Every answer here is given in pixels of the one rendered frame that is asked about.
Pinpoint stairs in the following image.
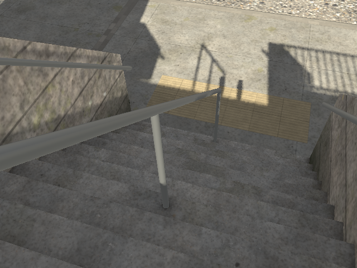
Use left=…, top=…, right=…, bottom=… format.
left=0, top=121, right=355, bottom=268

